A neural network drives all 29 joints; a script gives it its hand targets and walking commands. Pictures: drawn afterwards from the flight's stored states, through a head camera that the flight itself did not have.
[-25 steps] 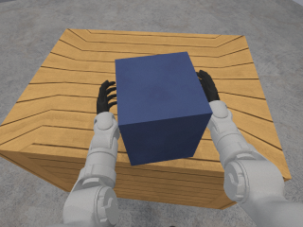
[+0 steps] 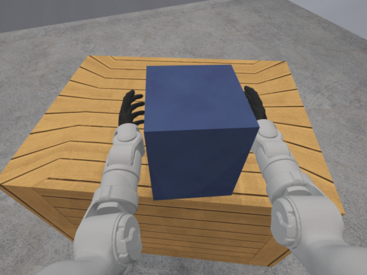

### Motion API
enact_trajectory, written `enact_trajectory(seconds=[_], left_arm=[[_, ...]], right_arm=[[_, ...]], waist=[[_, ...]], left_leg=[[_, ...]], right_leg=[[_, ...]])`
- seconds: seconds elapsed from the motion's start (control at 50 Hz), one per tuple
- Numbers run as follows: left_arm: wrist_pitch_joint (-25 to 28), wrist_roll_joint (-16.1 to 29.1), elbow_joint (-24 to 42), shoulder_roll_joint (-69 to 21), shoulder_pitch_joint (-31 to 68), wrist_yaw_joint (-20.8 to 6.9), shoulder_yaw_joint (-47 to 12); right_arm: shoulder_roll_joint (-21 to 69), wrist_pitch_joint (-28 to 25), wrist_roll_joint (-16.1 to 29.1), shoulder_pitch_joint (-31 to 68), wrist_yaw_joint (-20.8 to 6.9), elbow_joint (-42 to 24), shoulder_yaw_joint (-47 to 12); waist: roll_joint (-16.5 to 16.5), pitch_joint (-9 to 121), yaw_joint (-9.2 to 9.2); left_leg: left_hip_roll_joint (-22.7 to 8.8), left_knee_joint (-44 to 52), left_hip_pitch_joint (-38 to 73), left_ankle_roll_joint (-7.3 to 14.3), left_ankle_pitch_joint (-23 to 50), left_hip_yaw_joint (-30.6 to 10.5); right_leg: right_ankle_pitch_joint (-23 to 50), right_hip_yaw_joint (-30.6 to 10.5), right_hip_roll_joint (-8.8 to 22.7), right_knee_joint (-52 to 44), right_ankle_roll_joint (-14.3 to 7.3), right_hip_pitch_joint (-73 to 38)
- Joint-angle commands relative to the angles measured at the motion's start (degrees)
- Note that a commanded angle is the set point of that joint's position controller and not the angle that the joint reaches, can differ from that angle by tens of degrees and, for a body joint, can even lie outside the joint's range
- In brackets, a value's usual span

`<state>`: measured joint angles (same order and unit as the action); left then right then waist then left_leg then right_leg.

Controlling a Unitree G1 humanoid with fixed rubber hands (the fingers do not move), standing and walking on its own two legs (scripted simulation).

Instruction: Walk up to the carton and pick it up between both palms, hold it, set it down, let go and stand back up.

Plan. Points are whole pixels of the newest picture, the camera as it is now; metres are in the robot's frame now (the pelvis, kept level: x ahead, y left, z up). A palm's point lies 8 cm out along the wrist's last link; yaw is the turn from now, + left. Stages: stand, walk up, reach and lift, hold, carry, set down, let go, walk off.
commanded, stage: reach and lift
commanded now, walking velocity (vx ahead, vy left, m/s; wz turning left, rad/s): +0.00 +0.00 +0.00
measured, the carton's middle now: (191, 134) +0.41 +0.02 +0.07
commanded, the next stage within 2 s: none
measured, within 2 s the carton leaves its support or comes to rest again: neither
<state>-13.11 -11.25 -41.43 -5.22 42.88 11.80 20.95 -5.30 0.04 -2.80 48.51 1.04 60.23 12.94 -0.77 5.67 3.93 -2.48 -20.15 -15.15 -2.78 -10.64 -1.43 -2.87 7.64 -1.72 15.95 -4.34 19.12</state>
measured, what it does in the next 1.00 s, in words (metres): stands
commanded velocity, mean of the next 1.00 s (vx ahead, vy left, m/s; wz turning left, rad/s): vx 0.00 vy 0.00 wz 0.00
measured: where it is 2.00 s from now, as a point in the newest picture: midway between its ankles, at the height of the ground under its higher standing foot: outside the picture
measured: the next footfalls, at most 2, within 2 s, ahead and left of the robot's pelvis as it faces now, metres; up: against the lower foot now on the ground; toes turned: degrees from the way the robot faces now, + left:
none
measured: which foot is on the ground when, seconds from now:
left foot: down 0.00-1.00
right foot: down 0.00-1.00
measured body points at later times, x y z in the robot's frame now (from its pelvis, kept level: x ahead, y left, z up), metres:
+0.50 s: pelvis -0.01 +0.01 +0.00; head -0.02 +0.02 +0.45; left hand +0.41 +0.17 +0.15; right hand +0.42 -0.12 +0.15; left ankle -0.01 +0.15 -0.75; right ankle +0.06 -0.07 -0.75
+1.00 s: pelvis +0.00 +0.03 +0.00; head -0.03 +0.05 +0.45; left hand +0.41 +0.17 +0.19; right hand +0.41 -0.12 +0.18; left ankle -0.01 +0.15 -0.75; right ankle +0.06 -0.07 -0.75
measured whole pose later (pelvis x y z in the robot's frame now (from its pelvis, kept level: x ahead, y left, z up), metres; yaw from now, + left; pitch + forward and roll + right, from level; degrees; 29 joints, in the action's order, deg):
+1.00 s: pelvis +0.00 +0.03 +0.00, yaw +1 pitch -3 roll -1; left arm -30.9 -13.0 -26.3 -1.6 42.8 7.7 16.6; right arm -4.4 15.2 9.0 46.4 8.5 44.1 4.9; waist 0.3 2.1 -4.1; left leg -0.7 -21.8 -5.4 -0.2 -13.3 -1.5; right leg -4.1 7.5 -0.1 15.2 -1.3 8.0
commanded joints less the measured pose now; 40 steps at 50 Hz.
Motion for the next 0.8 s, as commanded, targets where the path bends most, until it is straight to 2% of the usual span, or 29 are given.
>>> enact_trajectory(seconds=[0.0, 0.18, 0.24, 0.26, 0.34, 0.36, 0.4, 0.6, 0.78], left_arm=[[1.95, 1.64, 8.32, -32.10, 41.42, -6.49, -16.53], [-1.50, 1.51, 10.13, -30.16, 42.67, -8.10, -15.93], [-2.51, 2.15, 10.73, -30.93, 43.44, -8.23, -17.34], [-2.80, 2.68, 11.53, -31.35, 43.75, -8.25, -18.23], [-4.38, 3.58, 11.77, -32.19, 44.62, -8.35, -19.82], [-4.59, 4.25, 12.89, -32.75, 45.17, -8.34, -20.97], [-5.30, 4.23, 12.58, -33.23, 45.31, -8.34, -21.05], [-8.72, 5.42, 15.39, -35.19, 44.91, -9.39, -24.17], [-12.08, 5.79, 19.35, -35.56, 43.73, -10.70, -26.25]], right_arm=[[36.02, -1.42, -0.54, 42.98, -5.56, -12.10, -11.90], [37.33, 0.82, -0.57, 43.86, -4.77, -14.16, -11.40], [37.55, 1.22, 0.48, 45.78, -4.36, -15.82, -12.63], [37.88, 1.38, 0.80, 45.70, -4.16, -16.60, -12.81], [38.18, 2.55, 2.12, 47.24, -3.44, -18.07, -13.99], [38.53, 2.79, 2.65, 47.21, -3.23, -18.89, -14.37], [38.42, 3.45, 3.41, 47.72, -3.03, -18.76, -14.91], [39.16, 6.68, 8.90, 47.99, -0.89, -23.01, -19.40], [40.25, 9.53, 13.74, 48.58, 1.15, -29.74, -24.48]], waist=[[3.75, 27.87, -0.14], [3.16, 26.29, -1.57], [2.31, 26.86, -1.70], [2.29, 27.31, -2.43], [1.68, 26.81, -3.25], [1.18, 27.76, -3.86], [0.74, 26.88, -3.81], [-0.24, 25.30, -6.33], [-0.12, 23.79, -7.09]], left_leg=[[3.05, 3.49, -4.77, 2.05, 6.84, 2.66], [3.69, 3.97, -3.69, 2.47, 5.98, 3.05], [3.76, 3.65, -3.13, 2.17, 6.47, 2.60], [3.77, 3.50, -2.56, 2.13, 6.63, 2.44], [3.83, 3.34, -1.60, 1.98, 6.00, 1.84], [3.85, 3.03, -0.95, 1.77, 6.61, 1.62], [3.80, 3.06, -0.55, 1.57, 6.53, 1.31], [4.13, 1.86, 3.08, 0.65, 10.50, -0.43], [4.53, 1.31, 4.69, 0.84, 11.90, -1.45]], right_leg=[[7.43, -5.16, 2.56, 2.40, 5.10, -30.99], [8.02, -4.90, 2.63, 2.49, 5.86, -33.35], [8.75, -4.65, 2.47, 2.65, 5.86, -33.12], [8.94, -4.56, 2.32, 2.65, 5.84, -33.06], [7.78, -4.44, 2.04, 2.34, 5.69, -32.02], [8.26, -4.37, 1.90, 2.45, 5.66, -31.96], [7.45, -4.26, 1.71, 2.29, 5.47, -31.28], [9.75, -4.00, 0.37, 1.98, 5.45, -31.22], [10.82, -4.33, -0.31, 1.74, 5.70, -31.56]])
